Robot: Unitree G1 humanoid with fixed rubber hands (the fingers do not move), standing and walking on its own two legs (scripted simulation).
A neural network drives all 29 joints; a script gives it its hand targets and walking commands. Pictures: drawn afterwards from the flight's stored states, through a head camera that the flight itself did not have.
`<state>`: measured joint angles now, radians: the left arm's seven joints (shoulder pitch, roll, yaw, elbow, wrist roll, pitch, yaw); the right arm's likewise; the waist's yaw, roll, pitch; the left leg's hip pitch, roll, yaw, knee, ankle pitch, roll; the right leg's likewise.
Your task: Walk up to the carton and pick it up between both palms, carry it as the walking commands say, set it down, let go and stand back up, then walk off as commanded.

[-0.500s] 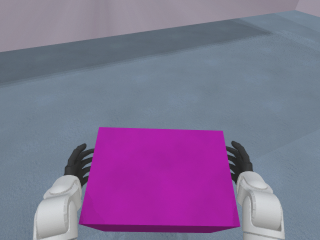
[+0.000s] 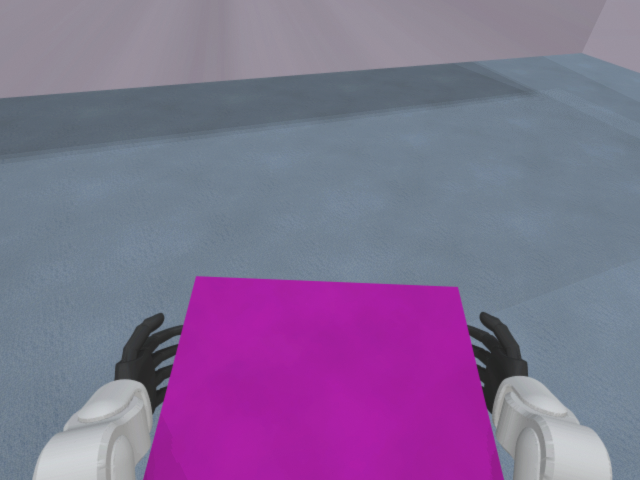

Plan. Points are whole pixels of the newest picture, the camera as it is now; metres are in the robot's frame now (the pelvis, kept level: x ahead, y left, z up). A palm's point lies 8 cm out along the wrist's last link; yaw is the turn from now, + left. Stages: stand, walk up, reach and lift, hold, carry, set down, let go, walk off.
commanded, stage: carry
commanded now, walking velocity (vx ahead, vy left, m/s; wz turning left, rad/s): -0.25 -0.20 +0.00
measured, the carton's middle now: (321, 405) +0.24 +0.00 +0.03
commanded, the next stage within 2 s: none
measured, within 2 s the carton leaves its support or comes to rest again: neither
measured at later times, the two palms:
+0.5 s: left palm out of the picture +0.06 +0.08 +0.07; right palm out of the picture +0.07 -0.30 +0.09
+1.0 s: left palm out of the picture -0.08 -0.09 +0.09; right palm out of the picture -0.09 -0.47 +0.08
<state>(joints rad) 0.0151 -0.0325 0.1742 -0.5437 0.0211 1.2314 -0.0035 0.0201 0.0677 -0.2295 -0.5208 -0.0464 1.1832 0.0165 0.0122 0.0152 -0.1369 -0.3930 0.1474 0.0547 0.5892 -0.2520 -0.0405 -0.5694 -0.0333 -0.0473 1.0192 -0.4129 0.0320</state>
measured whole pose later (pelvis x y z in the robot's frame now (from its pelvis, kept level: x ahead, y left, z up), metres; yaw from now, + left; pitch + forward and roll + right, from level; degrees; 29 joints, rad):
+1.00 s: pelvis -0.31 -0.25 +0.00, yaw -2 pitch +4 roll +1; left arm 0.10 -0.13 0.21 -0.63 0.06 1.15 -0.03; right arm 0.02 0.04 -0.22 -0.56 -0.03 1.16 0.04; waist -0.03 0.04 -0.06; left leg -0.56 0.04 0.09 1.15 -0.52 -0.03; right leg -0.45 -0.03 -0.09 0.55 -0.17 -0.04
